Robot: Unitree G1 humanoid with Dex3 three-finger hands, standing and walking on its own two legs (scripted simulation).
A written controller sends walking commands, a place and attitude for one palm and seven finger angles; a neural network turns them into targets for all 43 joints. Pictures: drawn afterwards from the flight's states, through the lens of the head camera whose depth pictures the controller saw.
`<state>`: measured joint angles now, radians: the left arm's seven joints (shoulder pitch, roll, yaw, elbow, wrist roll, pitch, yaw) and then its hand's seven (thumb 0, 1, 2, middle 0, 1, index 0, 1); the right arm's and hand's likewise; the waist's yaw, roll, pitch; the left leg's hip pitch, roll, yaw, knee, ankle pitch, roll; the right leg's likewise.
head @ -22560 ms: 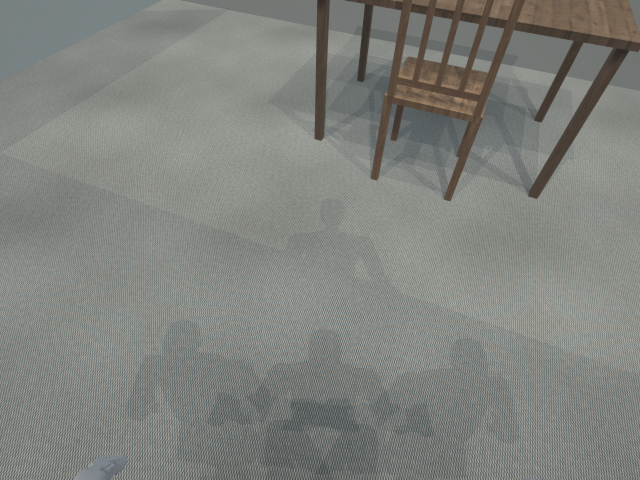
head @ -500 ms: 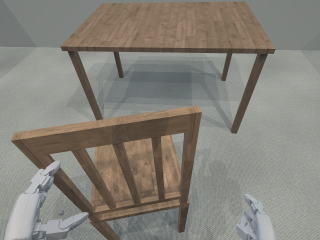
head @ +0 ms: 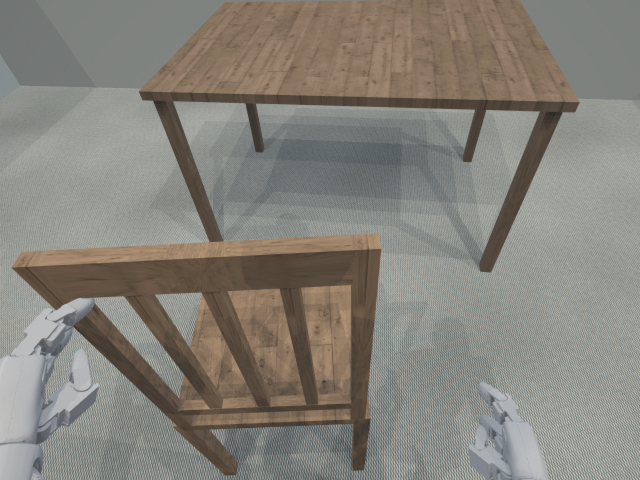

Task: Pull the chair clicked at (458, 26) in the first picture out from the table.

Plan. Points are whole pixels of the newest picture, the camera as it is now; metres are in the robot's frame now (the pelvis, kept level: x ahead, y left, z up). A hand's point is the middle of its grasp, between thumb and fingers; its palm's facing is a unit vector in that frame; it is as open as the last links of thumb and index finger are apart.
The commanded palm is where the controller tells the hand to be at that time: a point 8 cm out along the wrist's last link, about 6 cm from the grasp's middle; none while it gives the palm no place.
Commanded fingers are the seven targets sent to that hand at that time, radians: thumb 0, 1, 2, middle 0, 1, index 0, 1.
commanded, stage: draw the hand back to the body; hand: left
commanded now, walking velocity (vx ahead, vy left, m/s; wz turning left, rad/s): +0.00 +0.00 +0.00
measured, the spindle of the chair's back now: (244, 357) +0.29 +0.17 -0.06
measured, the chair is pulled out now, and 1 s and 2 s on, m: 0.60 0.60 0.60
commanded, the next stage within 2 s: step back with the hand held close in 0.16 s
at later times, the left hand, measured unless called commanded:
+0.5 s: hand (83, 395) +0.16 +0.27 +0.09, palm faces +0.28 -0.80 -0.53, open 6.8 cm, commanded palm +0.11 +0.30 +0.18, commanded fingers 0.00 0.90 0.90 -0.20 -0.30 -0.20 -0.30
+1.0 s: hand out of the picture +0.10 +0.29 +0.14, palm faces +0.41 -0.78 -0.46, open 7.4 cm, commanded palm +0.04 +0.33 +0.18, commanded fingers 0.00 0.90 0.90 -0.20 -0.30 -0.20 -0.30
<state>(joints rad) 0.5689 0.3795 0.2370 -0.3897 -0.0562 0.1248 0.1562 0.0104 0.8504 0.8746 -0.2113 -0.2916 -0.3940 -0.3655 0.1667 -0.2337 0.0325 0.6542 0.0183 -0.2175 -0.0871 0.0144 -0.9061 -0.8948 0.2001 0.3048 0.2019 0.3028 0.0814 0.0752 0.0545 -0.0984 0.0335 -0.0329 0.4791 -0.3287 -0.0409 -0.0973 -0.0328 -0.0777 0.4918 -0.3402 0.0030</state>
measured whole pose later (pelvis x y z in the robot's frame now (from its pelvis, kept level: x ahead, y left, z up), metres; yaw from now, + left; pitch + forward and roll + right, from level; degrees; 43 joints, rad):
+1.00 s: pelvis -0.11 +0.03 -0.01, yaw -1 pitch +0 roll -2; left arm 0.55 0.39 0.39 -0.50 -0.03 -0.12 0.18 0.01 0.89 0.90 -0.21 -0.30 -0.22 -0.30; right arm 0.20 -0.22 0.00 0.61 0.02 -0.07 -0.11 0.01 -0.91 -0.89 0.20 0.30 0.20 0.30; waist -0.01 0.01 0.03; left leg -0.36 0.02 -0.02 0.60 -0.24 0.01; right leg -0.37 -0.03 -0.04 0.63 -0.29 0.02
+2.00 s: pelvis -0.27 +0.01 -0.01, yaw +1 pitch -3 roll -1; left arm 0.51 0.41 0.42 -0.45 -0.02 -0.16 0.17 0.01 0.89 0.90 -0.21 -0.30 -0.22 -0.30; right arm 0.27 -0.20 -0.01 0.63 0.01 -0.11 -0.08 0.01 -0.91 -0.89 0.20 0.30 0.20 0.30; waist -0.05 0.00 0.01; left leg -0.31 0.00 -0.04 0.61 -0.30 0.02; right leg -0.39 0.00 -0.05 0.81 -0.41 0.01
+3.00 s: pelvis -0.25 +0.03 +0.00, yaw +3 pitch +0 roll +0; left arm 0.25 0.20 0.02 0.65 0.02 0.07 0.02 0.01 0.91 0.90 -0.20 -0.29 -0.20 -0.30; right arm 0.19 -0.21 0.01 0.82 -0.02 -0.01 0.00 0.01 -0.91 -0.89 0.20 0.30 0.20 0.30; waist -0.03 0.01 0.03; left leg -0.29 -0.03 0.00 0.56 -0.28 0.03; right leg -0.24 -0.05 -0.07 0.57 -0.33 0.01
